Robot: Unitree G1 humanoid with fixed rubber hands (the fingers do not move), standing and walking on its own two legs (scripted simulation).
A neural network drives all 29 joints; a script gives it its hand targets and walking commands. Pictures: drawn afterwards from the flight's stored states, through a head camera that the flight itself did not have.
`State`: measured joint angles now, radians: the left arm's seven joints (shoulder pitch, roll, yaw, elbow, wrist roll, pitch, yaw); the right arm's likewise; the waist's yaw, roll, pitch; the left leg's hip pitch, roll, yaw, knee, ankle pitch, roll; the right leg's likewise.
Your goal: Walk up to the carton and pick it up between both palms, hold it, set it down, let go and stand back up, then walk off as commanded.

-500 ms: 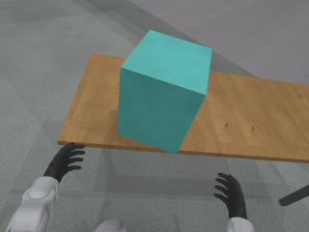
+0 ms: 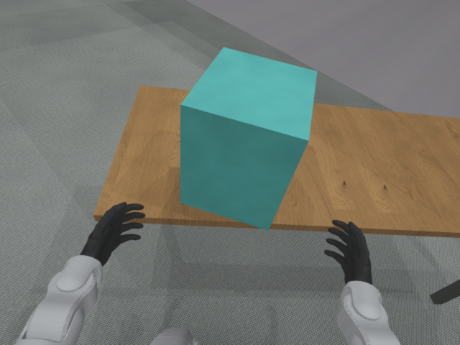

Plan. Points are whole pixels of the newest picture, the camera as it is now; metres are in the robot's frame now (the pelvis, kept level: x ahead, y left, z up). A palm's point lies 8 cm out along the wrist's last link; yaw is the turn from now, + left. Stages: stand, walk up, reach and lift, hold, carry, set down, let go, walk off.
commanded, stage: reach and lift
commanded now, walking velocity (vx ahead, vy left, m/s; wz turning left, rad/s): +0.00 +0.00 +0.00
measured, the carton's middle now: (246, 139) +0.53 -0.03 +0.05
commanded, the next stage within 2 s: none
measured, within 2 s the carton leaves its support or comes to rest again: neither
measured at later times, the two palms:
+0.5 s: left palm (126, 192) +0.34 +0.19 +0.06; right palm (356, 219) +0.31 -0.22 +0.07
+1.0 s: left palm (130, 143) +0.39 +0.19 +0.13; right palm (359, 180) +0.36 -0.22 +0.12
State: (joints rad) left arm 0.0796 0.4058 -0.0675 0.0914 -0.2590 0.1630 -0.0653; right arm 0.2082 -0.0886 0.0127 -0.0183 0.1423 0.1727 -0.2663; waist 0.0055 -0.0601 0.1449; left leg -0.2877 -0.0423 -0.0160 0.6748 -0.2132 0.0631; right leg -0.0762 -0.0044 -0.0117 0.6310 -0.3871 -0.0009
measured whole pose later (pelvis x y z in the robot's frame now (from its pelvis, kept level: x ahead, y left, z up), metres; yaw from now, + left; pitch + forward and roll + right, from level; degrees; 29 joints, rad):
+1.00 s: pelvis +0.04 -0.04 +0.01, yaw -1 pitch -5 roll +0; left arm -0.39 0.44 0.04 0.28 -0.31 0.34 -0.11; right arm -0.23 -0.08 -0.03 0.02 0.15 0.37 -0.35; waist 0.01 -0.03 0.11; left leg -0.26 -0.04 -0.01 0.54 -0.20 0.03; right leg -0.08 -0.01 -0.01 0.54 -0.38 0.01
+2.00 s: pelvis +0.05 -0.04 +0.01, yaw -2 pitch +2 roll -1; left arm -1.05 0.44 -0.12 1.02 -0.35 0.27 -0.05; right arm -0.96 -0.09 -0.20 0.82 0.15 0.35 -0.32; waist -0.05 -0.05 -0.02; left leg -0.40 -0.02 -0.01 0.54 -0.19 0.02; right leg -0.22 0.01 -0.01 0.54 -0.36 0.00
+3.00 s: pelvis +0.05 -0.03 +0.01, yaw -2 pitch +17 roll -1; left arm -1.10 0.39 -0.11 1.36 -0.31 -0.10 -0.07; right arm -0.92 -0.09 -0.24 1.08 0.15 -0.08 -0.26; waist -0.06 -0.04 -0.12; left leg -0.69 -0.01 -0.01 0.54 -0.16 0.02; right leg -0.51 0.01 -0.01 0.54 -0.33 0.01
